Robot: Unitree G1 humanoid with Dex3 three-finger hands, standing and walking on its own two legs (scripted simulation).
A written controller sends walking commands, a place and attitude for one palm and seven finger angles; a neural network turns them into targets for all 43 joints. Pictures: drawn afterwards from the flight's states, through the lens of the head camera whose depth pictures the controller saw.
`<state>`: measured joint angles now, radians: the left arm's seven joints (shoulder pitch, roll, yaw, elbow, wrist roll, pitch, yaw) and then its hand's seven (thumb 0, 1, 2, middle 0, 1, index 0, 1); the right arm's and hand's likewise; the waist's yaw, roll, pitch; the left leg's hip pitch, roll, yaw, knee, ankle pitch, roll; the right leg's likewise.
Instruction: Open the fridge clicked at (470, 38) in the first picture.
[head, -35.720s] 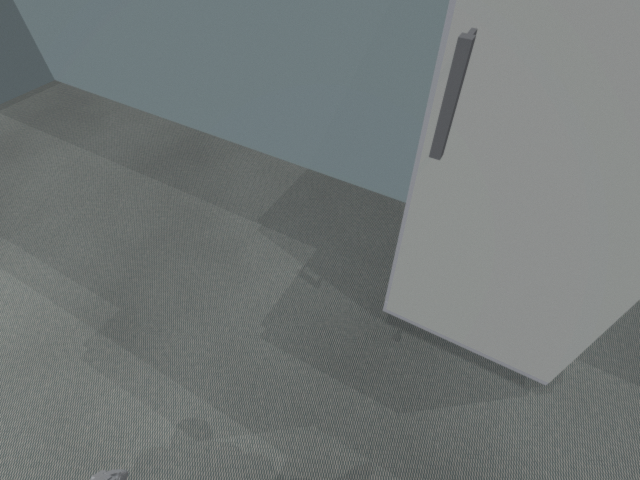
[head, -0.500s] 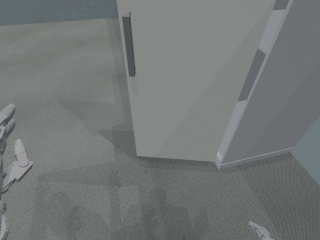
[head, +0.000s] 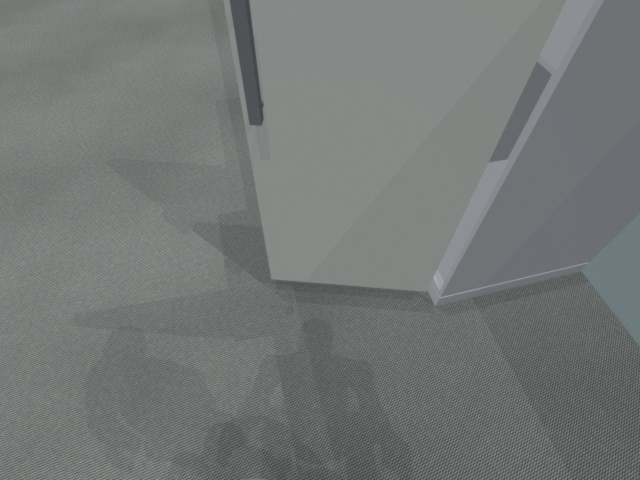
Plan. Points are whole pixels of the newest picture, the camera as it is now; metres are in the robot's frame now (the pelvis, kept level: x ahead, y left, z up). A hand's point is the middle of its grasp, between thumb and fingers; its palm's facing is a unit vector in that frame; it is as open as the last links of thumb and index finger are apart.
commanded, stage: let the arm hang, fingers relaxed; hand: left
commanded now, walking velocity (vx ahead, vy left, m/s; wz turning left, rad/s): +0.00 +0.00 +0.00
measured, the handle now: (250, 57) +0.74 +0.16 +0.12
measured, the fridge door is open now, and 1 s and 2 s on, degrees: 71 71 71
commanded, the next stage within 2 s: look to check the result in 0.56 s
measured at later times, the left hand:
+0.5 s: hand out of the picture +0.08 +0.19 -0.17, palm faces -0.04 -0.98 -0.21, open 7.3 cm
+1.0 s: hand out of the picture +0.05 +0.19 -0.17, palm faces -0.04 -0.98 -0.20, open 7.4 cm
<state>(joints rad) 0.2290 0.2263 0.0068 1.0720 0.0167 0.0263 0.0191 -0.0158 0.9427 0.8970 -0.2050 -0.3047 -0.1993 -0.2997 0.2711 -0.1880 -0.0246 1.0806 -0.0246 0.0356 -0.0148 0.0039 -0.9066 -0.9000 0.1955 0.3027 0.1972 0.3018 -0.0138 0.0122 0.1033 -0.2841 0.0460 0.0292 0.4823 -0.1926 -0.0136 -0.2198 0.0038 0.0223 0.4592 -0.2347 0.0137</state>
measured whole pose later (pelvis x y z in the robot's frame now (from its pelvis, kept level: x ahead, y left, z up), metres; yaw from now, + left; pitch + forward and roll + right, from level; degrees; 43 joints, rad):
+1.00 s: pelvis +0.03 +0.01 +0.00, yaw -2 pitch -1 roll +0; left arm 0.21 0.17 0.00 1.15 0.02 0.00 0.03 0.00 0.90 0.90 -0.20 -0.30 -0.20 -0.30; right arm 0.22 -0.16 -0.02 1.15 -0.02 0.01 -0.02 0.00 -0.91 -0.90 0.20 0.30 0.20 0.30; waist -0.01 -0.01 0.07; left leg -0.18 0.03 0.08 0.42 -0.22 0.00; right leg -0.13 -0.02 0.06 0.40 -0.25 0.03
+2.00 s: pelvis +0.03 +0.01 +0.00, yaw -2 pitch -1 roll +0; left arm 0.21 0.17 0.00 1.14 0.02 0.00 0.03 0.00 0.90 0.90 -0.20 -0.30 -0.20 -0.30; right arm 0.21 -0.15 -0.03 1.14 -0.02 0.01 -0.03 0.00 -0.91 -0.90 0.20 0.30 0.20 0.30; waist -0.01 -0.01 0.07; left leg -0.20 0.03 0.07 0.43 -0.22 0.00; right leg -0.15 -0.02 0.06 0.41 -0.25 0.04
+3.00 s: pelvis +0.03 +0.01 +0.00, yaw -2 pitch -1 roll +0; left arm 0.22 0.17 0.00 1.14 0.02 0.00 0.03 0.00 0.91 0.90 -0.20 -0.30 -0.20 -0.30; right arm 0.22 -0.15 -0.03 1.15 -0.01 0.01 -0.03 0.00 -0.91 -0.90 0.20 0.30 0.20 0.30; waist -0.01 -0.01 0.06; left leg -0.18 0.03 0.08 0.42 -0.22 0.00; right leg -0.14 -0.01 0.07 0.41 -0.25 0.03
